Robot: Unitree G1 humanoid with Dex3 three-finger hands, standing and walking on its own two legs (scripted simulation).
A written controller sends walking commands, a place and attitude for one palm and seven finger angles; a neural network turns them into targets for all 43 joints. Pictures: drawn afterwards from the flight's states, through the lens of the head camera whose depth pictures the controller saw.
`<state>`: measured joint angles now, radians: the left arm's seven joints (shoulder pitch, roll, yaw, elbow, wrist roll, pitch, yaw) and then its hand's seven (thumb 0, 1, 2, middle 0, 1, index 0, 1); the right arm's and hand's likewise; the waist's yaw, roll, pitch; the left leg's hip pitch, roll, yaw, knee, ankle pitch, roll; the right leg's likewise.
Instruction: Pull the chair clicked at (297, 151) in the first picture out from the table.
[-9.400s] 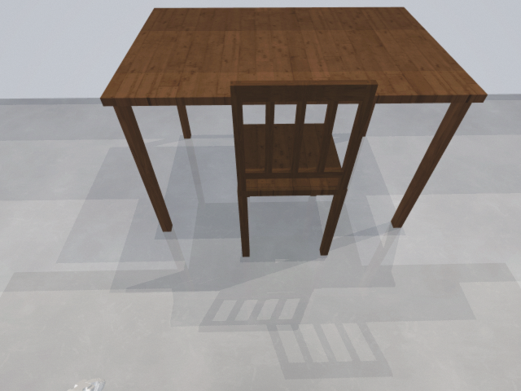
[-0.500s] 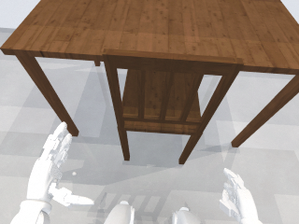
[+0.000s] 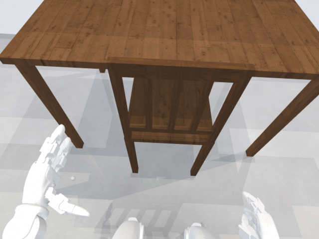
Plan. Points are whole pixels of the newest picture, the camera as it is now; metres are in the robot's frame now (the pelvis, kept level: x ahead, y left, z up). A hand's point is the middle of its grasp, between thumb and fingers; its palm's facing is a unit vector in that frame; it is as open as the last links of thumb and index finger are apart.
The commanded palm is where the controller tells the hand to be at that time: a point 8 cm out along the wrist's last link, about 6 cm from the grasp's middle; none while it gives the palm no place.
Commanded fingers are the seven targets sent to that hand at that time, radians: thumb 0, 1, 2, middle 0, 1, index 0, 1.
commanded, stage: raise the hand toward the chair's back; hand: left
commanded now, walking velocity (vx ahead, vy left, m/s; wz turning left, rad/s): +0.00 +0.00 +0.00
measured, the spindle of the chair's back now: (174, 106) +0.52 -0.02 -0.04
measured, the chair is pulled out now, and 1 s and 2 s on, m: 0.00 0.00 0.00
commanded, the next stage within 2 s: aim the fingers beside a spindle in 0.32 s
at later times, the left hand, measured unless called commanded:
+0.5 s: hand (76, 181) +0.24 +0.20 +0.04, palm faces +0.02 -1.00 -0.06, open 16.9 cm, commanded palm +0.22 +0.25 +0.04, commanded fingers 0.00 -0.50 0.30 -0.06 -0.08 -0.06 -0.08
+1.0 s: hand (96, 165) +0.28 +0.17 +0.02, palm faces -0.01 -1.00 -0.05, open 16.9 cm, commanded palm +0.27 +0.22 +0.02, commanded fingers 0.00 -0.50 0.30 -0.06 -0.08 -0.06 -0.08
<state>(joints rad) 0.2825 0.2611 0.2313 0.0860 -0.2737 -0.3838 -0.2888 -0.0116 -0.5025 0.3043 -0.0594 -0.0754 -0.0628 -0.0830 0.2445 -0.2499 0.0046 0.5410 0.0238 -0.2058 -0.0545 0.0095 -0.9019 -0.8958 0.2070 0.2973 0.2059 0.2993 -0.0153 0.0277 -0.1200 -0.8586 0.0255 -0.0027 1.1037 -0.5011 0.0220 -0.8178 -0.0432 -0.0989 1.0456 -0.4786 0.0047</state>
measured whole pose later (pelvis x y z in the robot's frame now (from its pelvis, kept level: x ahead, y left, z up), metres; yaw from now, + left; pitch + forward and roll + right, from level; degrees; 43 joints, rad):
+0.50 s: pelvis +0.00 -0.01 +0.00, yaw +0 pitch +15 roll -2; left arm 0.27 0.25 0.23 0.11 -0.28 -0.41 -0.29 -0.01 -0.50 0.30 -0.06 -0.08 -0.06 -0.08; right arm 0.23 -0.24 0.02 0.54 0.02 -0.22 -0.06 0.01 -0.90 -0.90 0.21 0.30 0.21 0.30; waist -0.01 0.03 -0.12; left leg -0.87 0.03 -0.01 1.11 -0.50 0.01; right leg -0.83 -0.04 -0.11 1.06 -0.48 -0.01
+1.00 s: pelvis +0.00 -0.01 -0.02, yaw +0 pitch +17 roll -2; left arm 0.09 0.22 0.17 0.22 -0.22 -0.42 -0.23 -0.01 -0.50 0.30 -0.06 -0.08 -0.06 -0.08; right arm 0.23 -0.25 0.01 0.54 0.01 -0.19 -0.04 0.01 -0.90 -0.90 0.21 0.30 0.21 0.30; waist -0.02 0.03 -0.12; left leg -0.96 0.02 0.00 1.17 -0.52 0.01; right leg -0.93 -0.05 -0.09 1.13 -0.51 -0.01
